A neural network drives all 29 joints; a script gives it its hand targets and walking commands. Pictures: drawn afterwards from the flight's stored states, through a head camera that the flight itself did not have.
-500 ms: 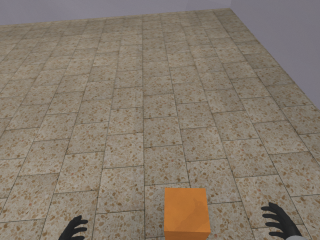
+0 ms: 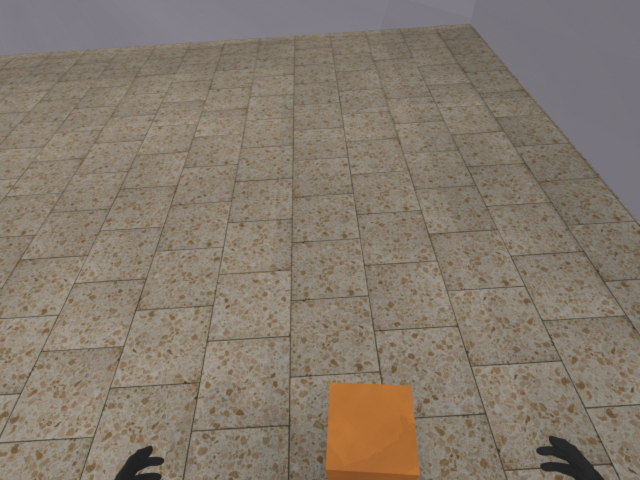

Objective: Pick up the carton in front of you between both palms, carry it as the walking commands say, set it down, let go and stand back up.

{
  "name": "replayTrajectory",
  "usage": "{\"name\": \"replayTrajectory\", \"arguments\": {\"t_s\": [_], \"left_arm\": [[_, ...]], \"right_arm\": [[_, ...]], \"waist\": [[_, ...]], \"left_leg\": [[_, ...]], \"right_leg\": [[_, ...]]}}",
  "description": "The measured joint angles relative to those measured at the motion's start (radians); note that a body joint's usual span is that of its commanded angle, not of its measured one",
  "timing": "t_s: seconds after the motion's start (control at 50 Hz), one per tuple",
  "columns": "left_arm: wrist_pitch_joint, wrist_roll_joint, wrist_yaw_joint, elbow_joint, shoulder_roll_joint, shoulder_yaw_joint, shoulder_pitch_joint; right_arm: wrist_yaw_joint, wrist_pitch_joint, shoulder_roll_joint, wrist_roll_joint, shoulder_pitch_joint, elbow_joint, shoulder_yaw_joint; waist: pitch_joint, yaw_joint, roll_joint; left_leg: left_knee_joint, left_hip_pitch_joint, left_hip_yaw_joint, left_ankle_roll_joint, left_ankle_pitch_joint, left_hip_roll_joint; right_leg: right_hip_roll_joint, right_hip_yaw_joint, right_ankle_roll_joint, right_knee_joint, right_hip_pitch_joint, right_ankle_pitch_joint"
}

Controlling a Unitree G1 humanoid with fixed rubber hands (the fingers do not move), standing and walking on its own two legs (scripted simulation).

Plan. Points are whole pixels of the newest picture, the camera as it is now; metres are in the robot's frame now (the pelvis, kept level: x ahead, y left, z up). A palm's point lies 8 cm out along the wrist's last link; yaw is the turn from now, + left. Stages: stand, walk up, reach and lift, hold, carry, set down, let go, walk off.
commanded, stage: stand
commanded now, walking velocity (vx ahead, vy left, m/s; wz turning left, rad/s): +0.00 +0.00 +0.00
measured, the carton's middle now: (369, 439) +0.35 -0.06 -0.65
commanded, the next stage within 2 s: none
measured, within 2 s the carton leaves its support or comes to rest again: neither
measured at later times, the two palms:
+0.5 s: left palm out of the picture +0.09 +0.30 -0.09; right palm out of the picture +0.09 -0.30 -0.09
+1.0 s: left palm out of the picture +0.07 +0.31 -0.09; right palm out of the picture +0.07 -0.30 -0.10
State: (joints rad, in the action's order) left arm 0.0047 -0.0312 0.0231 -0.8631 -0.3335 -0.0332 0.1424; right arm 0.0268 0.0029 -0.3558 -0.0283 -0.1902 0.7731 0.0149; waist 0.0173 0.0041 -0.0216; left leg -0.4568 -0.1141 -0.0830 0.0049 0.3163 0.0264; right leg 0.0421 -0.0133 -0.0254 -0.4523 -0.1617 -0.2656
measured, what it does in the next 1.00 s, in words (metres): stands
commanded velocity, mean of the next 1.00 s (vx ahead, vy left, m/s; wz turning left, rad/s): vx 0.00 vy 0.00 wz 0.00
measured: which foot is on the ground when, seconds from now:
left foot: down 0.00-1.00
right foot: down 0.00-1.00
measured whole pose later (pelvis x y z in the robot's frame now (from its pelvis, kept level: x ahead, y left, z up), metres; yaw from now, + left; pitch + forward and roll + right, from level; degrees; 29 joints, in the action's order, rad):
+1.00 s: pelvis -0.02 +0.00 +0.01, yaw +0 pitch -3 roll +0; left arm 0.01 -0.01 0.01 -1.05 -0.38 -0.02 0.11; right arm 0.02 -0.02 -0.39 -0.02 -0.15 0.98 -0.01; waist 0.03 0.01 -0.01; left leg -0.35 -0.07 -0.08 0.00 0.23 0.03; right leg 0.03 -0.02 -0.02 -0.35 -0.12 -0.18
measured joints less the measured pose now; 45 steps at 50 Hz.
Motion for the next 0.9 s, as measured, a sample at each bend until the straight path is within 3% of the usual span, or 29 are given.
{"name": "replayTrajectory", "arguments": {"t_s": [0.9], "left_arm": [[0.006,0.015,-0.015,-0.178,-0.04,0.015,-0.031]], "right_arm": [[-0.006,-0.018,-0.031,0.011,0.034,0.193,-0.02]], "waist": [[0.012,0.004,0.008]], "left_leg": [[0.106,0.038,0.006,-0.001,-0.087,0.0]], "right_leg": [[-0.01,-0.008,0.005,0.1,0.036,0.083]]}}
